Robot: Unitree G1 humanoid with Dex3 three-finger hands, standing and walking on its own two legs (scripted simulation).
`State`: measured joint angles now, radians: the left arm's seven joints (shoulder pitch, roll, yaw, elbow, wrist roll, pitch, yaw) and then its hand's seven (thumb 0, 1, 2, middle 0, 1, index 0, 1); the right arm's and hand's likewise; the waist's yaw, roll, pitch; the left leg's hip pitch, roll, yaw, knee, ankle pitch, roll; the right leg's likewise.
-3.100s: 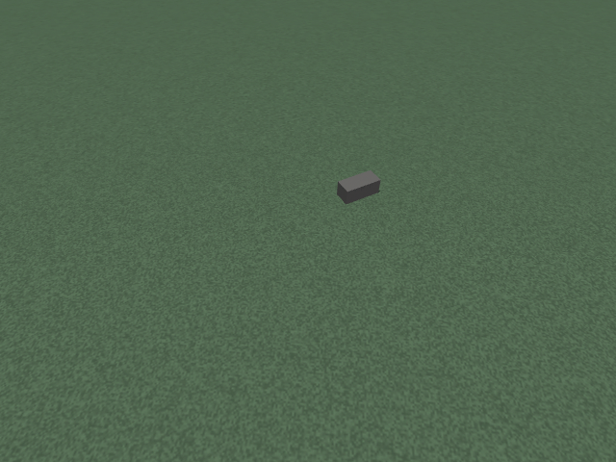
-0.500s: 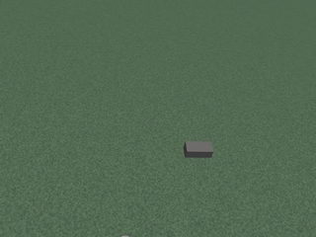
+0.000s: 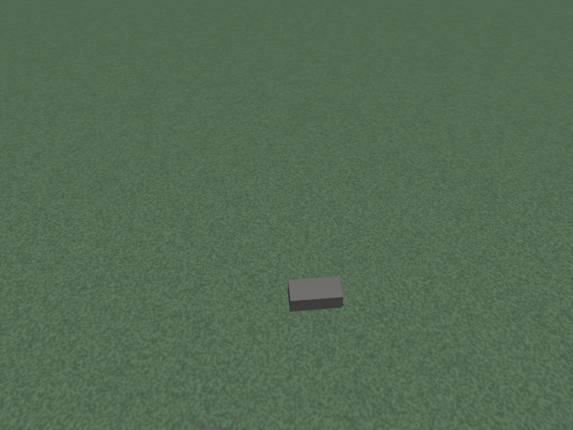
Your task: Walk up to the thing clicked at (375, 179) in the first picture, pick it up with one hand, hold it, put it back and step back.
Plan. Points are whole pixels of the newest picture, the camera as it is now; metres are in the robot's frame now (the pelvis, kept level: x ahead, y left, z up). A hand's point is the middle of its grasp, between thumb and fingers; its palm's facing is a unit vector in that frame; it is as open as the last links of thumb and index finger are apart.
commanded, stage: walk up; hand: left
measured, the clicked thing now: (314, 293) +0.72 -0.11 -0.70
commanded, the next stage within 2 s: none
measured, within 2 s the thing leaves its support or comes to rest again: neither
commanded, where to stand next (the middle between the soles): +0.35 -0.42 m, yaw +5 degrees
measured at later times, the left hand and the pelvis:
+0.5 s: hand (213, 415) +0.20 +0.13 -0.14, palm faces -0.08 -0.95 -0.30, open 7.4 cm; pelvis +0.11 -0.15 +0.01, yaw -1 degrees
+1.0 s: hand (331, 376) +0.26 -0.07 -0.15, palm faces -0.04 -0.94 -0.33, open 7.4 cm; pelvis +0.22 -0.34 +0.00, yaw +1 degrees
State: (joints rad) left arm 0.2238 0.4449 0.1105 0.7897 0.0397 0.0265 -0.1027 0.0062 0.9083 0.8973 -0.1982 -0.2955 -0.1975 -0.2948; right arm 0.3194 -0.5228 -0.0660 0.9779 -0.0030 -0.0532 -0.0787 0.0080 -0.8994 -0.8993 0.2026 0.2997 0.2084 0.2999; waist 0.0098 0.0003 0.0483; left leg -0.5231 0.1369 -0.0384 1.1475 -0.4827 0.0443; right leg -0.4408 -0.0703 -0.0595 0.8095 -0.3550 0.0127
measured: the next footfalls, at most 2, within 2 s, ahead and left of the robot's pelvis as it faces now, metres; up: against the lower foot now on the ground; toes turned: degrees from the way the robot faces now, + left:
left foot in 0.20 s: +0.19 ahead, +0.03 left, +0.00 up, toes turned +8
right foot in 0.60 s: +0.23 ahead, -0.40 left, +0.00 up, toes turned -4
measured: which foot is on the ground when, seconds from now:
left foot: up 0.00-0.18, down 0.20-0.62, up 0.64-0.90, down 0.92-1.00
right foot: down 0.00-0.22, up 0.24-0.58, down 0.60-0.94, up 0.96-1.00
